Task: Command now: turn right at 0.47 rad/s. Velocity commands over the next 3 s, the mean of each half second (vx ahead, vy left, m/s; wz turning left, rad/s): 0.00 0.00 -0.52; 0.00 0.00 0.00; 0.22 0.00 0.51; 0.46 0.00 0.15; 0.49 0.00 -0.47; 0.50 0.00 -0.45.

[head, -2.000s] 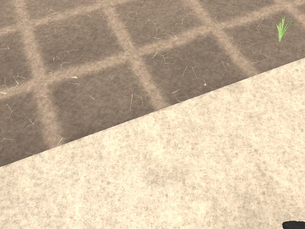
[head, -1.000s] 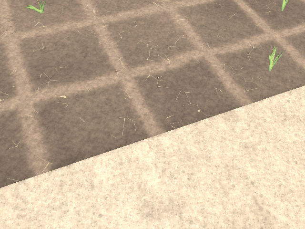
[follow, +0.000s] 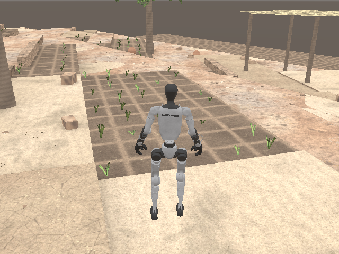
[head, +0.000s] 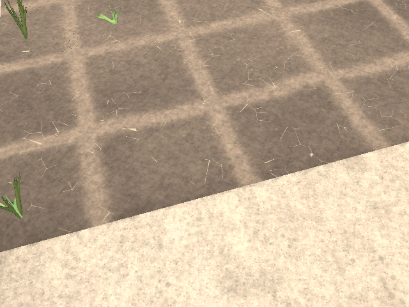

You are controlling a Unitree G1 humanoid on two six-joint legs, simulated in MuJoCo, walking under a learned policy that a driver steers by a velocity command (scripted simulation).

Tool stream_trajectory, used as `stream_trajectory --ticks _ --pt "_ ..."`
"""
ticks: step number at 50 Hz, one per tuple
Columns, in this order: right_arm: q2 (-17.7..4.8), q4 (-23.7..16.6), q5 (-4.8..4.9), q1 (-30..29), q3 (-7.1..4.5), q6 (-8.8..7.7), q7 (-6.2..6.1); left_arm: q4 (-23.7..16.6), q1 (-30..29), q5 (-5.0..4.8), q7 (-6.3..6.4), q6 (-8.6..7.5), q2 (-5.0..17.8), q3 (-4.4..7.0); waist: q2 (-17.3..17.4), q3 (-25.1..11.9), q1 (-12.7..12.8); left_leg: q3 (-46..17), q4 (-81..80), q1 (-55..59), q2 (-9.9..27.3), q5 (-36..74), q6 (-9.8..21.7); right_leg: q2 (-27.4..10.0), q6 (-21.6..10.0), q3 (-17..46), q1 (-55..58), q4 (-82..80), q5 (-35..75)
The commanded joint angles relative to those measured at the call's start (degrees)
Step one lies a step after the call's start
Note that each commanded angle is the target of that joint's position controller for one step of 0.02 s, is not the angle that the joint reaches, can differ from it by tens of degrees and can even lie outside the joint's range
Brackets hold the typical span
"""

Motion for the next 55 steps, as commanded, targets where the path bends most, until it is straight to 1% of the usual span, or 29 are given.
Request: stream_trajectory --ticks 1,2,3,4,5,7,11,15,20,25,27,28,29,30,31,32,34,36,38,40,42,44,45,46,48,49,50,52,55 --pt "-8.87 -2.76 1.16 -1.64 -2.40 -0.73 0.06 -3.50 3.91 0.36 -0.35 -0.23 4.78 1.69 5.40 -7.22 1.97 -4.49 2.42 0.59 10.45 23.89 8.30 2.58 -2.72 -2.13 9.21 -14.35 12.38" --pt "-6.65 -1.99 -0.17 1.81 -1.86 -1.11 0.43 -4.03 5.28 0.53 0.44 -0.36 8.89 2.95 -5.19 -7.56 1.34 0.78 14.10 -8.08 5.90 9.45 3.25 -2.40 -5.78 7.86 17.19 -19.04 28.98" --pt "-3.37 -5.54 -2.98 -0.99 -0.52 -1.28 0.32 -6.48 5.26 1.42 0.90 -1.00 16.50 4.11 -19.90 -6.93 0.92 1.20 29.47 -24.47 -4.01 -21.40 -2.28 -19.41 -17.87 33.55 20.31 -22.42 46.48" --pt "-5.92 -6.03 -1.63 -4.78 -1.21 -1.43 -0.14 -6.41 7.86 3.27 0.29 -2.44 13.85 3.19 -12.29 -11.49 4.86 -8.15 39.37 -24.23 -4.40 -24.37 -1.99 -22.03 -24.01 36.64 18.35 -23.99 42.62" --pt "-7.15 -5.99 -0.33 -4.78 -1.64 -1.19 -0.22 -6.38 5.10 3.11 0.18 -3.55 12.28 2.61 -9.44 -8.49 2.98 -9.25 41.85 -25.84 -3.12 -19.67 -1.19 -19.43 -22.20 31.53 16.64 -24.08 37.25" --pt "-8.56 -4.16 -0.89 -3.85 -2.40 -0.93 -0.86 -6.74 -0.19 1.04 0.98 -3.71 9.63 1.94 -5.36 -5.54 1.05 -9.70 38.04 -26.23 -1.14 -9.95 -0.84 -13.69 -16.13 24.83 14.92 -23.75 29.10" --pt "-6.36 -3.23 -0.59 -1.88 -2.07 -1.18 -0.21 -7.51 -0.43 1.05 2.42 -2.80 8.46 1.19 -6.53 -7.91 0.11 -8.78 34.64 -21.26 -3.36 -2.23 -2.68 -9.61 -15.36 20.87 14.24 -24.11 31.55" --pt "-5.51 -3.78 -0.59 -4.19 -1.69 -1.46 -0.15 -7.62 0.71 0.94 3.09 -2.07 9.21 1.56 -7.27 -6.82 1.41 -9.57 24.06 -21.26 -4.07 -1.08 -4.06 -8.91 -15.54 23.87 15.36 -24.26 24.17" --pt "-5.75 -3.84 -0.19 -4.99 -1.67 -2.46 0.54 -8.22 -0.15 1.15 2.94 -1.28 9.93 2.04 -8.84 -5.73 2.07 -10.31 15.24 -16.02 -5.22 -2.33 -3.81 -7.90 -15.69 28.67 11.53 -23.68 18.38" --pt "-5.97 -3.15 0.21 -2.71 -1.59 -3.61 1.75 -8.43 -1.85 0.98 2.48 -0.54 8.79 1.57 -9.48 -8.42 1.90 -9.08 7.03 -9.13 -5.17 -2.25 -2.33 -7.91 -14.83 31.32 12.77 -19.75 28.52" --pt "-5.15 -2.31 0.02 -0.22 -1.44 -4.09 2.36 -8.28 -3.26 0.33 2.64 -0.20 7.76 1.09 -8.78 -8.67 -0.18 -7.79 -3.94 -2.97 -5.05 5.27 -0.84 -6.03 -12.78 30.68 11.47 -17.46 29.64" --pt "-5.54 -2.06 -0.55 0.57 -1.45 -4.27 2.42 -7.87 -2.40 0.22 2.77 -0.22 6.73 0.71 -7.27 -8.46 -0.57 -8.90 -9.71 1.58 -3.10 13.17 0.40 -4.25 -10.35 29.56 9.19 -16.39 24.92" --pt "-8.52 -2.97 -1.67 0.24 -1.70 -4.23 2.18 -7.54 0.39 1.36 2.70 -0.54 4.41 -0.06 0.68 -9.40 1.33 -17.38 -11.63 6.18 5.58 21.05 3.47 -0.02 -6.78 24.46 5.34 -9.87 13.09" --pt "-11.09 -3.14 -2.85 -2.33 -1.84 -3.91 2.12 -7.68 2.44 1.30 2.80 -0.88 4.58 0.11 10.77 -5.83 4.15 -26.01 -11.77 4.39 12.77 30.31 11.63 8.33 -3.28 15.65 -1.51 -3.86 -5.39" --pt "-8.27 -3.34 -2.95 -2.24 -1.17 -4.20 2.23 -7.45 1.32 2.06 3.10 -1.09 8.01 1.08 10.92 -5.96 1.89 -30.29 -13.00 0.70 17.39 28.40 18.08 6.70 -0.26 13.88 -1.81 6.07 -13.77" --pt "-7.48 -3.27 -2.19 -2.97 -0.77 -4.37 2.19 -6.83 0.92 1.48 3.20 -1.03 10.17 2.09 8.37 -4.95 1.60 -28.20 -12.83 0.40 15.88 25.30 18.08 5.61 1.02 13.70 -2.94 12.51 -12.09" --pt "-6.55 -2.76 -0.61 -4.22 -0.31 -4.39 1.83 -5.30 1.00 1.33 3.45 -0.28 7.83 1.97 6.63 -4.18 1.61 -22.91 -11.38 2.19 11.49 21.64 14.64 4.68 3.07 14.11 -5.21 16.04 -7.53" --pt "-3.92 -1.65 -0.60 -4.50 1.06 -4.24 2.09 -4.46 1.16 1.87 3.09 -0.12 2.74 0.29 6.70 -4.65 2.18 -18.92 -10.56 2.00 7.73 24.79 12.84 2.10 4.41 11.16 -1.49 8.38 -4.88" --pt "-5.94 -1.03 -0.40 -2.82 0.43 -3.21 2.19 -4.93 -2.08 1.87 2.82 -0.88 0.43 -0.64 9.20 -4.72 0.02 -17.58 -8.60 3.22 4.92 28.46 12.12 1.90 4.69 6.61 2.01 -3.22 -4.11" --pt "-9.45 -0.76 0.03 -0.12 -0.62 -2.24 2.03 -4.32 -2.18 0.79 3.06 -1.27 2.73 0.26 9.91 -5.63 -1.03 -20.91 -7.23 5.75 5.44 30.43 13.00 3.59 4.17 4.92 3.76 -10.99 0.13" --pt "-10.60 -1.15 1.13 -0.65 -1.04 -1.89 1.84 -2.79 0.53 0.65 3.32 -1.43 3.99 0.82 9.47 -5.95 0.23 -23.18 -6.58 4.96 5.26 29.87 12.13 4.20 2.24 4.35 8.41 -21.51 9.75" --pt "-9.42 -1.56 0.86 -0.56 -0.73 -2.62 1.81 -2.98 2.37 1.50 3.96 -1.43 7.05 1.63 5.49 -8.43 0.68 -22.62 -4.54 -1.98 3.88 25.42 8.65 -0.96 -0.78 7.44 17.62 -20.63 20.59" --pt "-7.17 -2.79 0.85 -0.99 -0.35 -3.14 1.88 -1.79 3.02 1.83 3.93 -1.11 10.33 2.74 -4.61 -9.22 -0.73 -15.86 -1.25 -6.33 -1.09 17.75 5.77 -3.72 -4.22 9.42 18.58 -17.47 23.84" --pt "-6.50 -2.29 0.77 -1.69 -0.02 -3.34 1.97 -2.43 2.81 2.20 3.74 -0.84 8.72 2.63 -7.51 -8.45 0.94 -11.56 3.85 -9.67 -4.79 9.58 3.01 -6.64 -7.67 12.46 18.90 -19.59 24.29" --pt "-6.92 -2.60 0.86 -1.68 -0.59 -2.69 2.04 -3.18 1.83 2.81 3.97 -0.99 7.64 2.21 -12.88 -5.92 1.57 -7.16 16.81 -16.29 -6.20 -10.03 0.98 -16.57 -14.70 20.79 17.57 -23.70 29.52" --pt "-7.95 -2.86 0.88 -1.83 -1.28 -2.08 2.02 -3.71 1.06 2.86 4.13 -1.54 6.50 1.69 -12.58 -4.33 2.08 -7.47 27.44 -19.50 -5.09 -17.92 0.07 -20.13 -17.55 22.69 16.60 -24.13 36.29" --pt "-7.91 -2.63 1.00 -0.82 -1.75 -1.40 2.01 -3.85 0.01 2.66 4.28 -2.13 6.06 1.34 -9.69 -3.63 0.91 -8.75 33.08 -20.80 -3.80 -18.40 -0.52 -20.49 -17.83 20.67 15.75 -23.60 39.75" --pt "-5.80 -2.49 0.84 -0.08 -1.13 -0.30 2.08 -3.45 -2.63 1.48 4.17 -2.74 6.73 1.71 -8.04 -2.46 -0.18 -7.63 29.60 -21.21 -2.08 -12.56 -1.56 -16.66 -14.77 13.98 15.94 -22.95 39.08" --pt "-4.57 -4.26 0.88 -1.85 -0.16 -0.04 3.32 -2.91 -2.00 1.32 4.08 -1.97 8.19 2.32 -9.56 -4.92 1.54 -3.20 20.67 -15.37 -1.37 -6.93 -2.19 -14.45 -13.81 8.25 15.87 -23.41 34.40"
Next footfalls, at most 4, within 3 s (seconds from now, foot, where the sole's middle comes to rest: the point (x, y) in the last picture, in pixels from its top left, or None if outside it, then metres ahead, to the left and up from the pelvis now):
0.04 right None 0.04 -0.11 -0.77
0.58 left None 0.09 0.10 -0.77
0.86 right None -0.02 -0.13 -0.77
1.24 left None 0.05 0.12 -0.77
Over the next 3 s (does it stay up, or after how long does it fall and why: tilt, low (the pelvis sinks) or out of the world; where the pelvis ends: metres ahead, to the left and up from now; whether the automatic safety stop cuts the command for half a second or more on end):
stays up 0.85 -0.02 0.01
